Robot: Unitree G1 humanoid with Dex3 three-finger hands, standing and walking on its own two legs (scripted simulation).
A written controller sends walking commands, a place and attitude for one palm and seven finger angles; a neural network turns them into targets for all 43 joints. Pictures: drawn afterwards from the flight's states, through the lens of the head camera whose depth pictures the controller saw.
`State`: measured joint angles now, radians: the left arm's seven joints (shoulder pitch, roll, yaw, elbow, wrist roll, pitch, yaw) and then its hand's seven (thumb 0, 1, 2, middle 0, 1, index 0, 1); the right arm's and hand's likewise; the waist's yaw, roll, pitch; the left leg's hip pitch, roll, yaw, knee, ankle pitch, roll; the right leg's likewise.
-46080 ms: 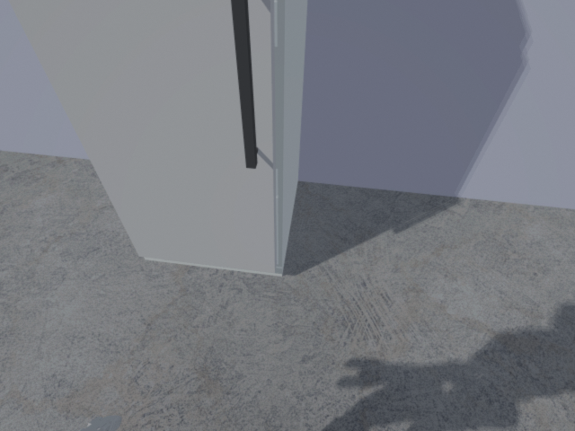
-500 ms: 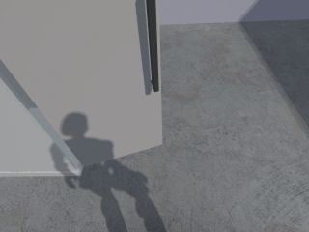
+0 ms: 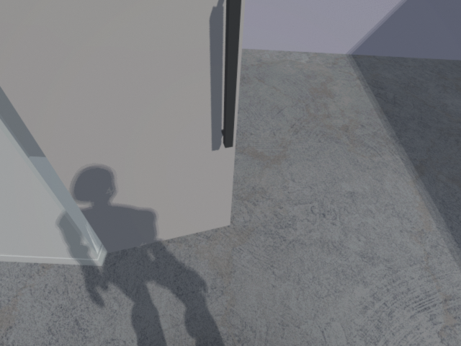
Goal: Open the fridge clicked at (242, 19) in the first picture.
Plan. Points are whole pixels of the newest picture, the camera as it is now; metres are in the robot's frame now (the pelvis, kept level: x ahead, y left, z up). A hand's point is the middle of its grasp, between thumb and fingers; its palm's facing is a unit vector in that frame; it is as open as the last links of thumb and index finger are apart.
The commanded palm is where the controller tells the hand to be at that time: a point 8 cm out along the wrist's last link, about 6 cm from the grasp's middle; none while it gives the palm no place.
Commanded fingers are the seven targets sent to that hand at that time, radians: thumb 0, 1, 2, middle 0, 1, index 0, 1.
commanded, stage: let the arm hang, fingers relaxed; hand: right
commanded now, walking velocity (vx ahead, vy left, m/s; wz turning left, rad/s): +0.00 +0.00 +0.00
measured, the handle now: (227, 79) +0.70 +0.06 +0.10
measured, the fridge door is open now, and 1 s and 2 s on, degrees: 72 72 72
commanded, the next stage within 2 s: look to check the result in 0.26 s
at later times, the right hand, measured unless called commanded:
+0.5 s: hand out of the picture +0.01 -0.16 -0.18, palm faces +0.02 +0.98 -0.17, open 7.4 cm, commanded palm none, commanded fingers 0.00 -0.90 -0.90 0.20 0.30 0.20 0.30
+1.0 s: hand out of the picture +0.03 -0.16 -0.18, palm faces +0.03 +0.98 -0.18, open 7.3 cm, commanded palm none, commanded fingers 0.00 -0.90 -0.90 0.20 0.30 0.20 0.30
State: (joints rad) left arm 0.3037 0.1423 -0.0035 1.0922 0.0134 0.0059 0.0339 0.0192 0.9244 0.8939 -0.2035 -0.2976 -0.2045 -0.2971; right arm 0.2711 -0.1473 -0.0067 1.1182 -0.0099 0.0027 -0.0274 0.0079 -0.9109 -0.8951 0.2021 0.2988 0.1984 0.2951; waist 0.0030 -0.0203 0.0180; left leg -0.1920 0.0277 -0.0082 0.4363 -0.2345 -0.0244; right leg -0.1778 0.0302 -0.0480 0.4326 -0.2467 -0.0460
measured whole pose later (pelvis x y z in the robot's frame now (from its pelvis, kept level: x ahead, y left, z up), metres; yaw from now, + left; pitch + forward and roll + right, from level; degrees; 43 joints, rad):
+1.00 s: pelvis +0.03 +0.01 +0.00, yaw +1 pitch +0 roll +0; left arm 0.29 0.12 0.00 1.13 0.01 0.00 0.05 0.01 0.91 0.89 -0.20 -0.30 -0.20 -0.30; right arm 0.26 -0.14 -0.02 1.15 -0.01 0.00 -0.03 0.01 -0.92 -0.89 0.20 0.30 0.20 0.30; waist 0.01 0.00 0.05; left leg -0.14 0.01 -0.01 0.41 -0.27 -0.01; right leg -0.12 0.02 -0.05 0.41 -0.28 -0.03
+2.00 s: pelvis +0.04 +0.01 +0.00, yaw +1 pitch +0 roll +0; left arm 0.28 0.12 0.00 1.14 0.01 0.00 0.05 0.01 0.91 0.89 -0.20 -0.30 -0.20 -0.30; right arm 0.26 -0.13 -0.02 1.15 -0.01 0.00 -0.03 0.01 -0.92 -0.89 0.20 0.30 0.20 0.30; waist 0.01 0.00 0.05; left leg -0.13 0.01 -0.01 0.41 -0.27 -0.02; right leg -0.11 0.02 -0.05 0.40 -0.29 -0.03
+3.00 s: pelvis +0.03 +0.01 +0.00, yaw +1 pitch -1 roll +0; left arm 0.29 0.12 0.01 1.14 0.01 0.00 0.05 0.00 0.91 0.89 -0.20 -0.30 -0.20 -0.30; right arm 0.27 -0.13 -0.02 1.15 -0.01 0.00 -0.04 0.01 -0.92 -0.89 0.20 0.30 0.20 0.30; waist 0.01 0.00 0.05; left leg -0.13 0.01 -0.02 0.41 -0.27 -0.01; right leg -0.10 0.01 -0.06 0.39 -0.28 -0.03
